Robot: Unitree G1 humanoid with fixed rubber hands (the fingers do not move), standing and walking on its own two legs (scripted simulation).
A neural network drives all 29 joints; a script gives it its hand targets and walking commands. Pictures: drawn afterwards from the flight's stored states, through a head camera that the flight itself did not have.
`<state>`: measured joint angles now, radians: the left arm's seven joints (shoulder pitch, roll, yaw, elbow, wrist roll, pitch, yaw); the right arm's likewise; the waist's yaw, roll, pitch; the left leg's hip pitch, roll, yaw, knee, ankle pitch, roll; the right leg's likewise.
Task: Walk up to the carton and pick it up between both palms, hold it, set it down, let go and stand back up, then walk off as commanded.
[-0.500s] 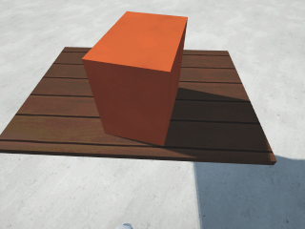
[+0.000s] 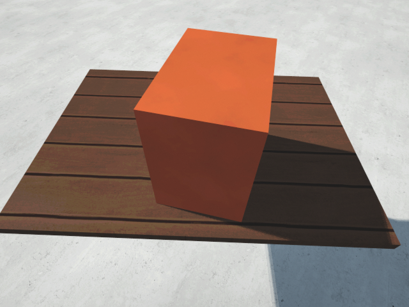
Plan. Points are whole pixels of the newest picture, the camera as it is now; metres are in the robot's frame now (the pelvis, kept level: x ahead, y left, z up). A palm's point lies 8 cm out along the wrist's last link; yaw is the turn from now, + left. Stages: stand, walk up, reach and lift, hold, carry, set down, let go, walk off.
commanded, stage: walk up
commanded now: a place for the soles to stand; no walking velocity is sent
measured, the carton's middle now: (214, 124) +0.49 +0.01 +0.10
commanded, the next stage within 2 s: reach and lift in 1.42 s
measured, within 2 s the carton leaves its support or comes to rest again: neither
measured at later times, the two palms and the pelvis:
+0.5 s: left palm out of the picture +0.14 +0.30 -0.10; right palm out of the picture +0.09 -0.31 -0.11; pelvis +0.02 -0.01 +0.00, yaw +0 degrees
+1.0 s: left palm out of the picture +0.10 +0.28 -0.09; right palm out of the picture +0.08 -0.32 -0.12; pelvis +0.00 -0.02 +0.00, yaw +0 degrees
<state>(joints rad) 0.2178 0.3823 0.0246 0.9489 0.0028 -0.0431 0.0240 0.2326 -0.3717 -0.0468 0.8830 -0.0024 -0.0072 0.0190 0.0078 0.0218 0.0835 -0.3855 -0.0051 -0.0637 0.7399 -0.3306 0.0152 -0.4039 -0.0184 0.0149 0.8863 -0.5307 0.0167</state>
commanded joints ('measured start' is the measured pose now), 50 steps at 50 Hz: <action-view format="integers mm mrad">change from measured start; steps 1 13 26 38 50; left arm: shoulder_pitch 99 -86 -179 -219 -200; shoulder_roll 174 191 218 228 220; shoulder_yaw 67 47 48 53 53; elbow -12 -49 -27 -28 -39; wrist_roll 9 5 17 22 21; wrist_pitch -46 -23 -24 -18 -15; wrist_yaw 19 1 0 -11 -13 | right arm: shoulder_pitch -82 -78 -71 -50 -49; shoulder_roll -221 -245 -198 -187 -187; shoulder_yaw -66 -54 -40 -42 -41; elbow -69 -26 -18 2 1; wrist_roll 0 -1 1 -10 -12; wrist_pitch -5 -37 -24 -18 -19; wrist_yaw -16 -21 -21 -11 -12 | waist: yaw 26 19 -5 -12 -10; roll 98 26 -41 -90 -90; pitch -147 -158 -149 -95 -100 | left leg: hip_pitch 65 74 60 65 78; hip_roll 121 178 69 39 41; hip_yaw -127 -264 -104 -76 -77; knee -123 -200 -142 -171 -174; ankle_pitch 392 330 217 78 124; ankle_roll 117 134 54 46 49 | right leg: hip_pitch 183 150 173 105 117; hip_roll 32 -35 -128 -152 -141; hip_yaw -88 19 105 145 129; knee -310 -215 -344 -449 -439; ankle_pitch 355 306 357 121 151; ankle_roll -29 -50 -97 -100 -92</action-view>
